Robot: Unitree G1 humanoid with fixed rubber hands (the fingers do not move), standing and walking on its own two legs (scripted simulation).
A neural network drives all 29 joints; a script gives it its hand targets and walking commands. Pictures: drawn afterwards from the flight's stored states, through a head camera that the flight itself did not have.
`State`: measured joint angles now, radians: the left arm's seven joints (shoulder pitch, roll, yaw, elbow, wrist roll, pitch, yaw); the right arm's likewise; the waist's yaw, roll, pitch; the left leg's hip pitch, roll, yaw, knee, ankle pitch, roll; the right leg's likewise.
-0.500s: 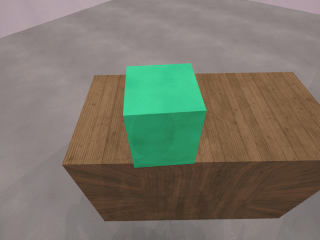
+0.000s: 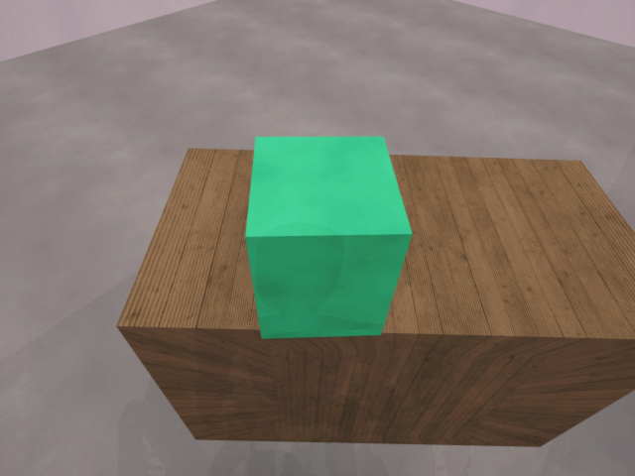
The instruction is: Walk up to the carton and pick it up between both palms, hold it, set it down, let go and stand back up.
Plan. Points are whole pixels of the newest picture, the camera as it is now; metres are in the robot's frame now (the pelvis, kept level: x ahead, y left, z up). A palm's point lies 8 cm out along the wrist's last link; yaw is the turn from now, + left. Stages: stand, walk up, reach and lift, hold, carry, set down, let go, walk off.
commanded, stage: walk up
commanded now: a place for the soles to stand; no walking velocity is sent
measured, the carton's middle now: (320, 240) +0.47 +0.00 +0.01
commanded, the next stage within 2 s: reach and lift in 1.76 s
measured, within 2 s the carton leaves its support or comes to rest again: neither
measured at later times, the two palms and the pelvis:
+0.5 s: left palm out of the picture +0.02 +0.21 -0.16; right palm out of the picture +0.15 -0.25 -0.15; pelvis +0.07 -0.03 -0.02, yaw +3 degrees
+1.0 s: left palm out of the picture +0.13 +0.22 -0.14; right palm out of the picture +0.15 -0.29 -0.15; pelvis +0.05 -0.04 -0.02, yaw +4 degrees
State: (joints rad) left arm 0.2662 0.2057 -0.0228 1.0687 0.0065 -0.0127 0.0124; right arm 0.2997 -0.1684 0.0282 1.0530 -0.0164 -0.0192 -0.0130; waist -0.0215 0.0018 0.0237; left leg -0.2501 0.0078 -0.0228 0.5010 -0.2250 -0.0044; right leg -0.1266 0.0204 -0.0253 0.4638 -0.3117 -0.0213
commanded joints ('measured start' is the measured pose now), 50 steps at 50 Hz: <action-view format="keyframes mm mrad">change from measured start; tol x64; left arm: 1 84 165 48 -36 23 -11 -1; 50 -106 109 50 -251 1 45 30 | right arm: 1 101 -141 -36 -46 -17 -21 -11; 50 -231 -228 -98 -162 40 40 9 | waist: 1 4 -9 -3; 50 47 146 -5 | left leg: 1 43 70 -114 -66 -89 87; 30 20 207 -2 9 584 174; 38 -173 29 -46 548 -411 -22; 50 -149 270 -289 -184 72 213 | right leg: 1 -60 -77 76 -73 -109 -43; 14 295 -281 221 -46 719 -80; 26 -335 -91 118 626 -349 67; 41 11 -355 280 -7 706 -231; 50 -91 -53 34 304 -230 -1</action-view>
